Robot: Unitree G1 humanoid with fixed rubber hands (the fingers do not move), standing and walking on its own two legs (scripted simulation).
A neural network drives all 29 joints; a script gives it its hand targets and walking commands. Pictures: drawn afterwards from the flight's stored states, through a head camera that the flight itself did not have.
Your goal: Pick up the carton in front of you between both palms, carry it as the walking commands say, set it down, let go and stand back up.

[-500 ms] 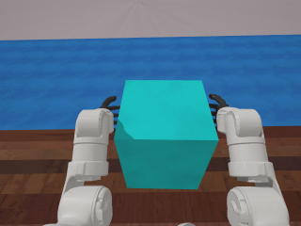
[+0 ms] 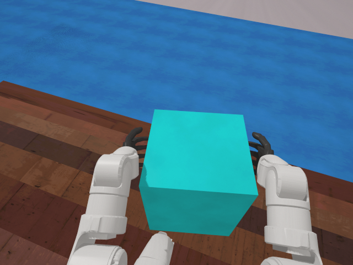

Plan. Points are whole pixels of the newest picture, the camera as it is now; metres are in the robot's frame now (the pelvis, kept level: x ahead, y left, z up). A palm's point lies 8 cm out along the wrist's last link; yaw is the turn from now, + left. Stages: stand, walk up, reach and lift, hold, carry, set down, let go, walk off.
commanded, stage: carry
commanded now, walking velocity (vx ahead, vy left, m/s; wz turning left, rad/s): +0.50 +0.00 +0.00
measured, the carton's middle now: (193, 175) +0.34 +0.05 -0.01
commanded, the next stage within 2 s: none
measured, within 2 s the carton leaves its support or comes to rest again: neither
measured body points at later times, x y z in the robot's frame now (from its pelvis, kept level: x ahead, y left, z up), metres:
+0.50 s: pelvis +0.35 +0.10 -0.22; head +0.38 +0.11 +0.23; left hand +0.71 +0.23 -0.16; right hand +0.69 -0.07 -0.15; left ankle +0.27 +0.15 -0.87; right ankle +0.49 -0.03 -0.88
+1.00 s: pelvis +0.75 +0.13 -0.47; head +0.73 +0.13 -0.02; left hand +1.10 +0.28 -0.37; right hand +1.09 -0.03 -0.37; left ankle +0.87 +0.19 -1.19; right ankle +0.55 +0.05 -0.98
